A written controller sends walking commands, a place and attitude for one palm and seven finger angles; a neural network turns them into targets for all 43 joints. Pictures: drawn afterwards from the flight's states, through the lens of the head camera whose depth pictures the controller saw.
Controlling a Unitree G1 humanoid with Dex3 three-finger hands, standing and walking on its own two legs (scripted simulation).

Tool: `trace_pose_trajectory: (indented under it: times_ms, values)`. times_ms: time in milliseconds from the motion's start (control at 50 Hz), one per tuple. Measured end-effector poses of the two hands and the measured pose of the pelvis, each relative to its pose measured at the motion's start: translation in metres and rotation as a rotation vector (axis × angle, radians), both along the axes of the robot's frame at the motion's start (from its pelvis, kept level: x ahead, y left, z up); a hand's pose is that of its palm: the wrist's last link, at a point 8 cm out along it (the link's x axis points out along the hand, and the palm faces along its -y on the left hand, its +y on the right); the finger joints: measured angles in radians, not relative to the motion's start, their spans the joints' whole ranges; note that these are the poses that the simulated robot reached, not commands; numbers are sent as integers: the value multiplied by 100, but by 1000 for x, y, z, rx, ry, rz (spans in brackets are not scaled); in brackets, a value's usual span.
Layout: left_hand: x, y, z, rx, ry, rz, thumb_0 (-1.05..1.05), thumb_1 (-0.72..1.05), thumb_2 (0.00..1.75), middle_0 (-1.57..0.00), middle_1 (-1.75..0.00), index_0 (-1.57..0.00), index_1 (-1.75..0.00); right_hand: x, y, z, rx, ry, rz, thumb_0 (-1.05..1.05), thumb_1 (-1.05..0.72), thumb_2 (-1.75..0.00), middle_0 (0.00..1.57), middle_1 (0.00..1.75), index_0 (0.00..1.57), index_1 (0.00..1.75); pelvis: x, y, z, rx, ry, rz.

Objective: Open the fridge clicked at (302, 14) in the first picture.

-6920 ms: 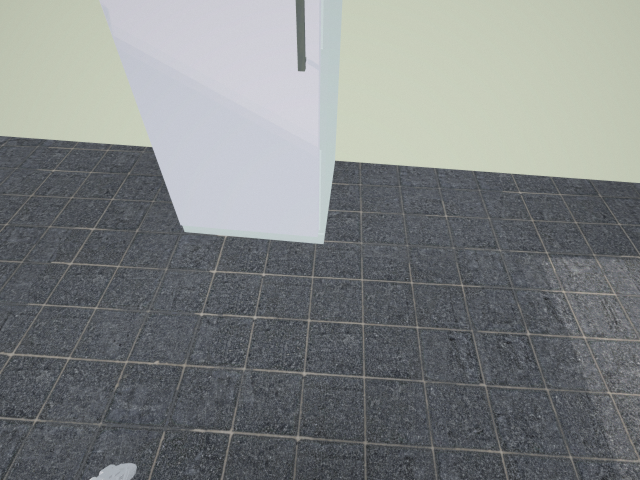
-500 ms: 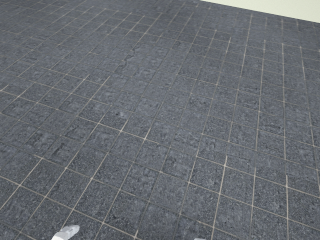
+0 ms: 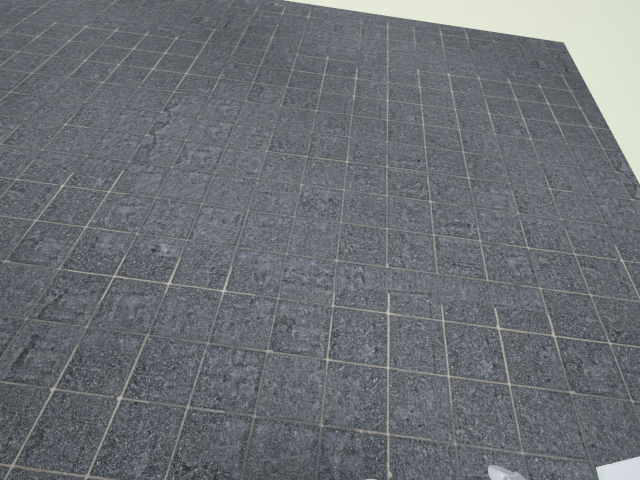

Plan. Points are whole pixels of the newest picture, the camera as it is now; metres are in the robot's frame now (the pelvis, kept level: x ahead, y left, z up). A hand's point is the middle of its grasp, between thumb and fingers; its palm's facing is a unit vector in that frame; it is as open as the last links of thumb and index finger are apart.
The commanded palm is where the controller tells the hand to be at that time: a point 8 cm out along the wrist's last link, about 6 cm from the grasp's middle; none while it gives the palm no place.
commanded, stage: turn to face it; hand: right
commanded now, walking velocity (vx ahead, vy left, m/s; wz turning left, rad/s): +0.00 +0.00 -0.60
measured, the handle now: out of the picture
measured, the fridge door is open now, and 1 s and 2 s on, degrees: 0 0 0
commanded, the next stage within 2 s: none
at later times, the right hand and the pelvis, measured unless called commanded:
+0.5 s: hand out of the picture -0.03 -0.26 -0.17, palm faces +0.34 +0.91 -0.25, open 7.4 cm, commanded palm none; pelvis -0.02 -0.03 +0.00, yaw -18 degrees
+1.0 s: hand out of the picture -0.04 -0.20 -0.13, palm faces +0.56 +0.77 -0.29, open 7.4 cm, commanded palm none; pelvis -0.01 +0.02 +0.01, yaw -37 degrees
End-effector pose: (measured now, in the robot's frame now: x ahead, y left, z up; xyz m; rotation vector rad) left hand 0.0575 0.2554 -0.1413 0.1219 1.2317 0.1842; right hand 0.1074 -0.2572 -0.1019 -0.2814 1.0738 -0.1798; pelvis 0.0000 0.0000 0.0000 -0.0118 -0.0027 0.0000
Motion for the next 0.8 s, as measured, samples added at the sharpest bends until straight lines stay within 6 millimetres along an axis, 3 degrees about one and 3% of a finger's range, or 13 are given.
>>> trace_pose_trajectory:
  times_ms: [120,220,380,460,640,800]
  values:
    - [13,11,8,-4,25,-73,1,91,90,-20,-30,-20,-30,-34,16,8,21,23,-80,1,-90,-90,21,30,21,30,-2,8,11,-23,-19,-89]
    - [32,6,16,11,32,-152,1,91,90,-20,-30,-20,-30,-65,16,0,53,61,-155,1,-90,-90,21,30,21,30,-3,7,14,-27,-17,-158]
    - [89,-39,25,79,-57,-334,1,91,90,-19,-30,-20,-30,-131,-21,-37,104,131,-325,1,-90,-90,21,30,21,30,-10,-20,-3,12,-3,-268]
    - [102,-62,36,94,-118,-383,1,91,90,-20,-30,-20,-30,-157,-40,-43,101,191,-389,1,-90,-90,20,30,21,30,-14,-28,-2,15,-7,-295]
    - [97,-82,40,67,-70,-459,1,90,90,-20,-30,-20,-30,-154,-53,-16,77,92,-459,1,-91,-90,20,30,20,30,-16,-30,13,35,-4,-399]
    - [98,-63,17,22,-6,-501,1,90,90,-20,-30,-20,-30,-133,-31,0,33,-16,-499,1,-91,-90,20,30,20,30,-10,-4,8,18,1,-503]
